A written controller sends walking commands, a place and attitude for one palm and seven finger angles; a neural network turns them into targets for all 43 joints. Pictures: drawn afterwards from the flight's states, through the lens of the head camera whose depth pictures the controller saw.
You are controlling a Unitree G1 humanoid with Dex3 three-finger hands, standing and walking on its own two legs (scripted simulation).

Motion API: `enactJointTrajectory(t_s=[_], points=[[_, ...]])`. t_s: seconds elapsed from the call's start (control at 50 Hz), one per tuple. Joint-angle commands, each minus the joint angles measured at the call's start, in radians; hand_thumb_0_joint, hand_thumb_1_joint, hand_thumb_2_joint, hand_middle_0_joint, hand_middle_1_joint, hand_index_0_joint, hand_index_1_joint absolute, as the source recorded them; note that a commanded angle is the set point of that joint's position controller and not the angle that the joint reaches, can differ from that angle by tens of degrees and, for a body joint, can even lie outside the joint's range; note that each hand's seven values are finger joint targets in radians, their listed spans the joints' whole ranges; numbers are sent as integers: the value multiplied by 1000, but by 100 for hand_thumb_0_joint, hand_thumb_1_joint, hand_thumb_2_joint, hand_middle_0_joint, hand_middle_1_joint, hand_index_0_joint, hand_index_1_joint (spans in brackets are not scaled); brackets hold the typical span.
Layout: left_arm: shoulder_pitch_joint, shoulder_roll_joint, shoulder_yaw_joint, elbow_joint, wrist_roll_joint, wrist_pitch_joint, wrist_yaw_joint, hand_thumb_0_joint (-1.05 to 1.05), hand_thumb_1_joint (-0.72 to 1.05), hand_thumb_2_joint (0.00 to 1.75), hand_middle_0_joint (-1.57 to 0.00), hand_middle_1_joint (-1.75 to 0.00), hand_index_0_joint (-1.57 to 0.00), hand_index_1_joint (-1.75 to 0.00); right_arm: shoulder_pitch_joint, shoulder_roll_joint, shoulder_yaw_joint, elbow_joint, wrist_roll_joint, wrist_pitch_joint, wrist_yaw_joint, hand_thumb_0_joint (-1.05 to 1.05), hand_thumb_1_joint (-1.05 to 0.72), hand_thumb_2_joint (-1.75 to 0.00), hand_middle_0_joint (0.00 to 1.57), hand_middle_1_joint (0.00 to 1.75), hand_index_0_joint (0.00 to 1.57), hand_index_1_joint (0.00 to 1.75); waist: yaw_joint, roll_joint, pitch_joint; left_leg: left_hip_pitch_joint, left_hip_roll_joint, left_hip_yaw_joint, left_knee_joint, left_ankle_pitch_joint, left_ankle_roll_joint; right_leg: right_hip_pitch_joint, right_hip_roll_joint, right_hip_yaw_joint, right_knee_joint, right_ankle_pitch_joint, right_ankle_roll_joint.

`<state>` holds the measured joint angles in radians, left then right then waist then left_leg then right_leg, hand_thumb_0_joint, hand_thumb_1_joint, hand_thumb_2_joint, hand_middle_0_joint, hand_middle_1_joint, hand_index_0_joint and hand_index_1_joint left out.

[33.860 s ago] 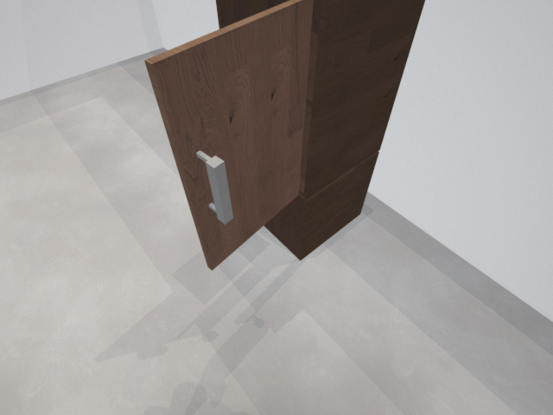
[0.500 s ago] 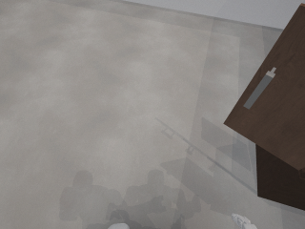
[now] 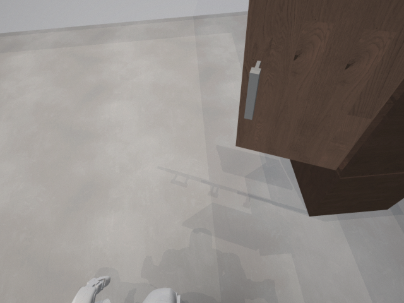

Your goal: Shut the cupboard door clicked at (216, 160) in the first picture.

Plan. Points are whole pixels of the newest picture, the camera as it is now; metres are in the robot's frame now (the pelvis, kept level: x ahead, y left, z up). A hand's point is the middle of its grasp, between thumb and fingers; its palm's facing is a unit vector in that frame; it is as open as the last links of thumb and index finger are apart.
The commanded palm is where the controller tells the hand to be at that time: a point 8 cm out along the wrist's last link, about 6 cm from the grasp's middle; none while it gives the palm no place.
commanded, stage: turn to face it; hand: left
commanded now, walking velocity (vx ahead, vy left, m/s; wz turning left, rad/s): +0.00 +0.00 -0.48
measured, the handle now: (253, 91) +0.67 -0.12 -0.02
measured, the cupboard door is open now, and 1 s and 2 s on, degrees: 66 66 66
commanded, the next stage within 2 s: take the last steps up to it in 0.44 s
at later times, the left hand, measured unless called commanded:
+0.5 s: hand (121, 297) +0.15 +0.20 -0.16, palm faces -0.19 -0.96 -0.22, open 7.4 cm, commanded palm none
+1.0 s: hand (152, 288) +0.17 +0.14 -0.18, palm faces -0.32 -0.94 -0.14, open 7.4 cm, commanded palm none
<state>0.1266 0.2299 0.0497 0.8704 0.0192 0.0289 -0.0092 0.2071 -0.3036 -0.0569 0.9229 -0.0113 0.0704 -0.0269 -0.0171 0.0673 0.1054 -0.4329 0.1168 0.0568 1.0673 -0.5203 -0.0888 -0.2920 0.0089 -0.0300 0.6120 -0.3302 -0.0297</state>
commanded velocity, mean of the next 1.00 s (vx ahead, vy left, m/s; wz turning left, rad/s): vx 0.11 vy -0.05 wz -0.25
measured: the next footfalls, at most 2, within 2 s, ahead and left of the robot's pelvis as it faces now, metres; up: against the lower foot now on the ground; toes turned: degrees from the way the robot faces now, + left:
left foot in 0.30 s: +0.10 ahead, +0.13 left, +0.00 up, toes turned -5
right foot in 0.62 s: +0.01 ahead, -0.12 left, +0.00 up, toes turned -17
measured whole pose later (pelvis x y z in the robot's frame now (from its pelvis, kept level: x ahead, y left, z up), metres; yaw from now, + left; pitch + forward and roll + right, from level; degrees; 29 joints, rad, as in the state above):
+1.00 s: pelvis +0.10 -0.03 +0.00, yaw -20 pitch +0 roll -1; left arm 0.28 0.21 0.05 1.06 0.03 0.04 -0.02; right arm 0.26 -0.19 -0.02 0.96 -0.04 -0.04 -0.02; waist -0.01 -0.05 0.03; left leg -0.29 0.08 0.15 0.60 -0.31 0.02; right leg -0.34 0.03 -0.01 1.00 -0.48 -0.03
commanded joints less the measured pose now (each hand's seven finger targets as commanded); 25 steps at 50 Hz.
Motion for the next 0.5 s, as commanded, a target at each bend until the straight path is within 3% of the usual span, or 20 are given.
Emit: enactJointTrajectory(t_s=[0.0, 0.04, 0.06, 0.16, 0.2, 0.22, 0.24, 0.26, 0.28, 0.3, 0.32, 0.34, 0.36, 0.4, 0.48], points=[[37, 199, 49, -54, -3, -15, 21, 0, 90, 90, -20, -30, -20, -30, -24, -51, -7, -101, -4, -33, 7, 0, -90, -90, 20, 30, 20, 30, 20, -224, -179, -117, -11, -40, 42, 108, -15, 174, -238, 239, -222, 640, -152], [25, 206, 51, -55, 2, -14, 21, 0, 90, 90, -20, -30, -20, -30, -6, -39, -5, -95, -4, -30, 11, 0, -90, -90, 20, 30, 20, 30, 11, -204, -162, -88, -27, -26, -35, 130, -15, 140, -229, 247, -247, 530, -157], [32, 205, 52, -52, 2, -13, 19, 0, 90, 90, -20, -30, -20, -30, -18, -38, -6, -100, -4, -30, 12, 0, -90, -90, 20, 30, 20, 30, 19, -199, -146, -81, -38, -22, -74, 128, -14, 133, -222, 267, -254, 504, -159], [40, 210, 59, -43, 7, -9, 18, 0, 90, 90, -20, -30, -20, -30, -28, -30, -5, -113, 2, -42, 10, 0, -90, -90, 20, 30, 20, 30, 25, -218, -138, 2, -68, -23, -277, 115, 5, 106, -223, 343, -244, 439, -165], [19, 203, 59, -41, 3, -6, 19, 0, 90, 90, -20, -30, -20, -30, 22, -27, -4, -97, 3, -50, 4, 0, -90, -90, 20, 30, 20, 30, -1, -205, -147, 109, -85, -21, -435, 198, 14, 70, -200, 354, -201, 429, -135], [4, 192, 57, -39, -1, -4, 20, 0, 90, 90, -20, -30, -20, -30, 68, -27, -2, -80, 4, -57, 2, 0, -90, -90, 20, 30, 20, 30, -25, -192, -158, 195, -79, -22, -558, 299, 18, 34, -180, 339, -158, 381, -101], [17, 157, 50, -48, -8, 2, 18, 0, 90, 90, -20, -30, -20, -30, 93, -63, -5, -68, -1, -68, -2, 0, -90, -90, 20, 30, 20, 30, -25, -83, -165, 305, -16, -81, -680, 349, 42, -54, -112, 299, -92, 282, -56], [65, 103, 40, -54, -15, 8, 10, 0, 90, 90, -20, -30, -20, -30, 97, -149, -18, -77, -15, -73, -5, 0, -90, -90, 20, 30, 20, 30, -10, 158, -168, 378, 187, -302, -727, 449, 132, -191, 26, 177, 67, 0, 3], [70, 93, 36, -66, -11, 5, 6, 0, 90, 90, -20, -30, -20, -30, 108, -186, -23, -95, -20, -66, -8, 0, -90, -90, 20, 30, 20, 30, -17, 213, -162, 324, 336, -410, -777, 512, 237, -210, 48, 73, 269, -276, 30], [39, 114, 40, -57, 0, 13, 6, 0, 90, 90, -20, -30, -20, -30, 98, -168, -19, -89, -26, -69, -12, 0, -90, -90, 20, 30, 20, 30, -27, 193, -146, 261, 329, -405, -800, 486, 257, -208, 26, 94, 424, -281, 39], [28, 123, 45, -51, 3, 15, 0, 0, 90, 90, -20, -30, -20, -30, 67, -148, -11, -97, -26, -70, -15, 0, -90, -90, 20, 30, 20, 30, -6, 185, -115, 210, 296, -376, -796, 492, 263, -215, 2, 95, 508, -250, 43], [35, 117, 50, -39, 1, 17, -5, 0, 90, 90, -20, -30, -20, -30, 33, -120, -6, -104, -27, -71, -15, 0, -90, -90, 20, 30, 20, 30, 10, 137, -96, 188, 257, -301, -788, 503, 254, -210, -11, 91, 534, -208, 50], [50, 100, 47, -28, -1, 21, -9, 0, 90, 90, -20, -30, -20, -30, 6, -109, -2, -104, -28, -70, -16, 0, -90, -90, 20, 30, 20, 30, 25, 107, -104, 215, 225, -222, -770, 525, 242, -208, -19, 74, 505, -182, 56], [47, 75, 37, -22, -1, 25, -13, 0, 90, 90, -20, -30, -20, -30, 22, -97, -3, -86, -24, -69, -17, 0, -90, -90, 20, 30, 20, 30, 15, 100, -133, 277, 187, -135, -741, 588, 226, -186, -18, 34, 405, -154, 61], [20, 44, 21, -19, -2, 17, -12, 0, 90, 90, -20, -30, -20, -30, 83, -111, -19, -36, -22, -63, -11, 0, -90, -90, 20, 30, 20, 30, -18, 138, -169, 325, 195, -90, -683, 692, 227, -77, -2, -31, 153, -133, 53]])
